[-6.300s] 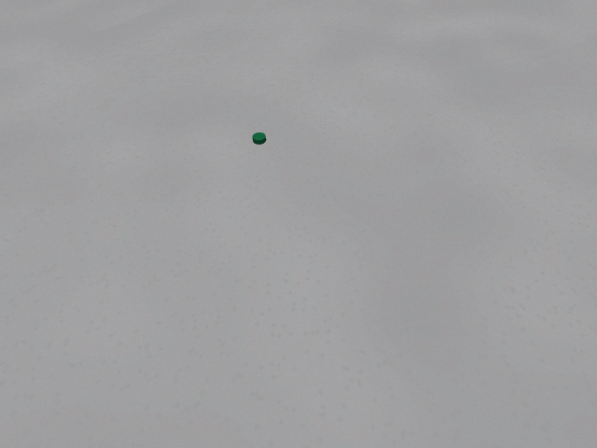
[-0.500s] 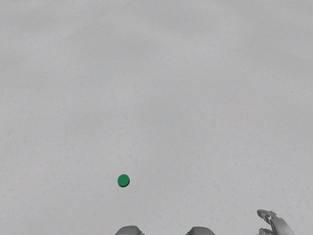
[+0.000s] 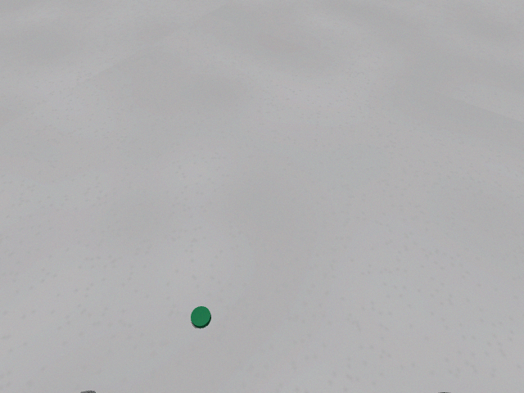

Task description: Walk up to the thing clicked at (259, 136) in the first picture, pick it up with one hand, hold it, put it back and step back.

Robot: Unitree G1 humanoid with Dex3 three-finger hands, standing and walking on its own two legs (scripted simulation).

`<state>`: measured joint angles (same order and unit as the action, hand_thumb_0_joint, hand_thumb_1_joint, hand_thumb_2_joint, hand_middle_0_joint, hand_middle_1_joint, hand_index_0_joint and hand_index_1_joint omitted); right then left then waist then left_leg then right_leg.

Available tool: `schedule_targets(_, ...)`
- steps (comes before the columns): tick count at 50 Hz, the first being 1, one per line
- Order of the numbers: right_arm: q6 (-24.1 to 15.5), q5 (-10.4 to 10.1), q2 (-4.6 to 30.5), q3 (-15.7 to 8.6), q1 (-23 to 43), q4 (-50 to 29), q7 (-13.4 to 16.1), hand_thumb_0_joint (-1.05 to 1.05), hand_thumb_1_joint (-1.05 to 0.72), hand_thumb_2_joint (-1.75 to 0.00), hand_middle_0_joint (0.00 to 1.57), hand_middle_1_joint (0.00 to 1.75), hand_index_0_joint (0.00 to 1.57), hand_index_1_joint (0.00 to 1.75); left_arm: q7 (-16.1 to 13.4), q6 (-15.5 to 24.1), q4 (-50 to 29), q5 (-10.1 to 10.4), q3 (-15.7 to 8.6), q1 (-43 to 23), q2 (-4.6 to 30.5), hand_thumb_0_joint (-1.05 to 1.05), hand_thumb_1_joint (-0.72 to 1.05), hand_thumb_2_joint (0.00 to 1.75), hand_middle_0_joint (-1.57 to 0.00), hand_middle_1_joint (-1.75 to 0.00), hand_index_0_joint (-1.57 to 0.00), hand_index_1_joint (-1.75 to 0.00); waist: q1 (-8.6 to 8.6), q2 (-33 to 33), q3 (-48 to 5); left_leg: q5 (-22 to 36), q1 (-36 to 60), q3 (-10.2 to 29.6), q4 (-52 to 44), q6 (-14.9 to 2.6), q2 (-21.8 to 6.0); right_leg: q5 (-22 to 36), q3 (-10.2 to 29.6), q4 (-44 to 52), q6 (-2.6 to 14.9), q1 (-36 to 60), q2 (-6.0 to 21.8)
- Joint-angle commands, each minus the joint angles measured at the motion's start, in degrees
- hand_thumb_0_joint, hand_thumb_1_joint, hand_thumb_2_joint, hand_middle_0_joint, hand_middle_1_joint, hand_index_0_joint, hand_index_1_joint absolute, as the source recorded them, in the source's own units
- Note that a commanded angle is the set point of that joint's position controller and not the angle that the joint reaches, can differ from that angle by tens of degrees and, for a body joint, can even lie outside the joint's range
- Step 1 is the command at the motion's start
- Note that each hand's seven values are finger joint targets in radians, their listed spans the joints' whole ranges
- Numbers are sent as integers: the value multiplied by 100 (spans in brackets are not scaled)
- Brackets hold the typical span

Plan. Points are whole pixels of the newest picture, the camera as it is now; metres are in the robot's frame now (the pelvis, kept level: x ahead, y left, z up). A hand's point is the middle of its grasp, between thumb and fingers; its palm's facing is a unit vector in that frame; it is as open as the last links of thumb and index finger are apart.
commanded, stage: walk up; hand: left
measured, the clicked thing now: (201, 317) +0.47 +0.22 -0.76
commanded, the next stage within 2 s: stand in 0.82 s
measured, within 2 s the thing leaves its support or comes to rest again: neither
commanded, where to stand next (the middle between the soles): +0.07 +0.03 m, yaw -1 degrees
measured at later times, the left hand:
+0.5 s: hand out of the picture +0.08 +0.25 -0.15, palm faces -0.01 -0.93 -0.36, open 7.4 cm
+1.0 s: hand out of the picture +0.10 +0.24 -0.15, palm faces -0.01 -0.94 -0.34, open 7.4 cm
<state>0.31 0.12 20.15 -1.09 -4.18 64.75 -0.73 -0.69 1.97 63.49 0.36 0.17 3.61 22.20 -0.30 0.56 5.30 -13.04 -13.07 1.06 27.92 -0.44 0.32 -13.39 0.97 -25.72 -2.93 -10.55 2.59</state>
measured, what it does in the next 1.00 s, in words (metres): stands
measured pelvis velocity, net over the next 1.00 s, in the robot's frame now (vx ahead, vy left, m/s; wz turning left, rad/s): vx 0.01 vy -0.01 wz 0.00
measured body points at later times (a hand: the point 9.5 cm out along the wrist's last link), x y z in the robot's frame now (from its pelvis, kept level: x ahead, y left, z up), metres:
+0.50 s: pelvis +0.00 -0.01 +0.01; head +0.02 -0.01 +0.46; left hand +0.08 +0.30 -0.12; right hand +0.09 -0.31 -0.13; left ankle +0.02 +0.11 -0.74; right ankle +0.01 -0.15 -0.74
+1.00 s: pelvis +0.01 -0.01 +0.01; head +0.02 -0.01 +0.46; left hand +0.10 +0.29 -0.12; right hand +0.09 -0.31 -0.12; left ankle +0.02 +0.11 -0.74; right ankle +0.01 -0.15 -0.74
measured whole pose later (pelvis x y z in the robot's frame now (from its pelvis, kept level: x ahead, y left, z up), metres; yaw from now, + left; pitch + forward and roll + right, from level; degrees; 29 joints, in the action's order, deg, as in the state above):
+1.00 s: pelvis +0.01 -0.01 +0.01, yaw +0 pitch -2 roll +0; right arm -0.5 0.7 19.4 -0.6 -3.9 65.8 -0.5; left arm 0.3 0.9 65.1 -0.4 -1.2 3.9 20.2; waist -0.5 0.4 3.6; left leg -9.0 -7.8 1.5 18.8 0.7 -0.2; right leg -10.1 0.4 -17.9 -2.2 -5.9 2.2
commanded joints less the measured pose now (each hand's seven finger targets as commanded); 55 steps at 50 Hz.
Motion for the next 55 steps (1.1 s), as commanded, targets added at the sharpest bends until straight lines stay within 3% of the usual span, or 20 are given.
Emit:
schedule_targets(1,-107,-27,1307,-283,380,-305,52,0,-90,-90,20,30,20,30,-66,60,-162,-10,-199,-242,1136,0,90,90,-20,-30,-20,-30,59,-184,-928,1107,443,632,-806,-207,-720,794,218,435,349,362,402)
schedule_targets(3,-102,-20,1293,-274,435,-286,40,0,-90,-90,20,30,20,30,-49,57,-103,-25,-194,-288,1123,0,90,90,-20,-30,-20,-30,43,-145,-875,892,446,622,-909,-178,-694,709,252,593,340,366,413)
schedule_targets(5,-105,-23,1275,-264,474,-227,34,0,-90,-90,20,30,20,30,-41,70,-34,-43,-204,-293,1123,0,90,90,-20,-30,-20,-30,60,-92,-873,1089,580,550,-905,-142,-672,775,293,710,347,351,466)
schedule_targets(8,-90,-22,1262,-252,447,-192,19,0,-90,-90,20,30,20,30,-32,77,-6,-62,-218,-401,1155,0,90,90,-20,-30,-20,-30,-4,14,-720,812,550,508,-981,-95,-611,582,351,894,325,271,486)
schedule_targets(14,-90,12,1281,-264,500,-173,21,0,-90,-90,20,30,20,30,-13,67,15,-93,-245,-353,1118,0,90,90,-20,-30,-20,-30,29,-35,-701,457,585,528,-1173,-85,-639,455,293,966,323,268,469)
schedule_targets(25,-89,12,1196,-241,366,-177,25,0,-90,-90,20,30,20,30,-19,75,10,-112,-303,-280,1097,0,90,90,-20,-30,-20,-30,28,-37,-878,1014,731,469,-1086,-67,-640,704,280,1015,318,466,504)
schedule_targets(40,-73,25,1198,-248,270,-149,47,0,-90,-90,20,30,20,30,-33,34,-13,-116,-315,-239,1050,0,90,90,-20,-30,-20,-30,25,-106,-720,1077,664,511,-1153,-69,-649,724,231,1027,312,468,457)
schedule_targets(43,-166,37,1191,-202,206,-216,76,0,-90,-90,20,30,20,30,-5,3,-101,-56,-323,-177,987,0,90,90,-20,-30,-20,-30,0,61,-799,1444,697,535,-1080,-36,-726,1107,314,966,294,584,488)
schedule_targets(46,-185,31,1195,-183,283,-248,92,0,-90,-90,20,30,20,30,16,-27,-129,-61,-331,-112,974,0,90,90,-20,-30,-20,-30,29,-157,-783,1192,666,526,-1172,-5,-695,977,323,972,288,584,464)
schedule_targets(55,-205,36,1189,-188,265,-292,99,0,-90,-90,20,30,20,30,28,-18,-238,-79,-334,-117,1032,0,90,90,-20,-30,-20,-30,-7,-66,-906,1384,863,460,-1112,-24,-730,1163,348,980,307,579,491)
